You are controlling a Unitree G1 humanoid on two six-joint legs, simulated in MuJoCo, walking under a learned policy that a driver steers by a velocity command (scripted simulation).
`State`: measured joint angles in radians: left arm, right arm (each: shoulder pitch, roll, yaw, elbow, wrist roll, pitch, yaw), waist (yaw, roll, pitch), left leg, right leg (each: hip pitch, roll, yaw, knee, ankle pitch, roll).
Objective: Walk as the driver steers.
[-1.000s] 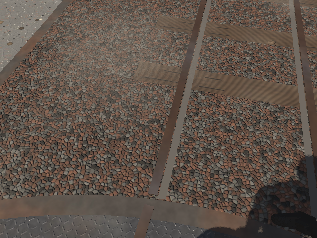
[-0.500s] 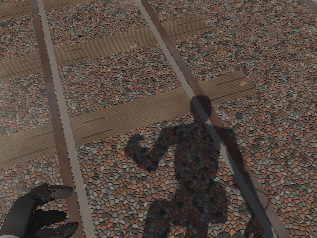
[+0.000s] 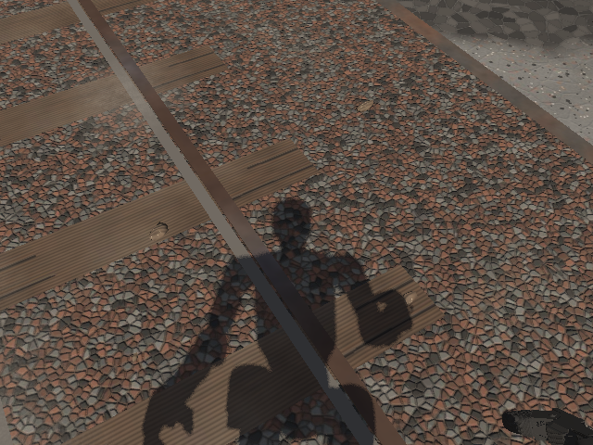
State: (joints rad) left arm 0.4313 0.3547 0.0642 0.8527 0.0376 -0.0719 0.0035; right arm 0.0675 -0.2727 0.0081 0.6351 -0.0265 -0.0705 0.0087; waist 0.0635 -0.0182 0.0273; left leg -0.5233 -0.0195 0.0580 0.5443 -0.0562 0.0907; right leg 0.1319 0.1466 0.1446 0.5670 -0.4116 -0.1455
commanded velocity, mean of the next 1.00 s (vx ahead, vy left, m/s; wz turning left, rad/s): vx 0.56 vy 0.00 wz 0.81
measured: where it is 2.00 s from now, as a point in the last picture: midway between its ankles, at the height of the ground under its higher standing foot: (281, 328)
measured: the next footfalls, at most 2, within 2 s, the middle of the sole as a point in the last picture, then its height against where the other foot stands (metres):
right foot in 0.42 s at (346, 384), level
left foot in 0.80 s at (217, 333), level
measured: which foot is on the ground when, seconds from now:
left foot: down 0.00-0.42, up 0.44-0.78, down 0.80-1.00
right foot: down 0.00-0.00, up 0.02-0.40, down 0.42-0.78, up 0.80-1.00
